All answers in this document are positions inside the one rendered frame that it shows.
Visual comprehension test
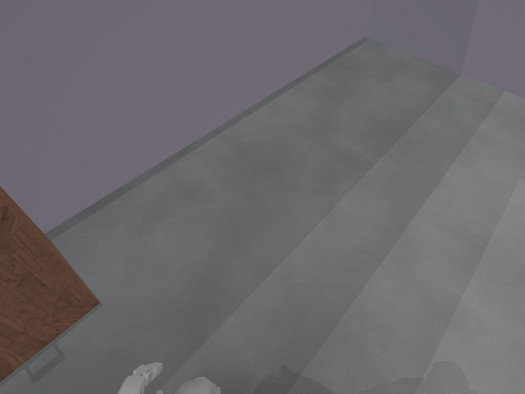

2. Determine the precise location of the cabinet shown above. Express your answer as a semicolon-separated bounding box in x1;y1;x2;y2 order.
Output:
0;186;100;382

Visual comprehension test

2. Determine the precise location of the left robot hand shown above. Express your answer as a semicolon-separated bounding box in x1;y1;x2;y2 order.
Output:
117;362;163;394

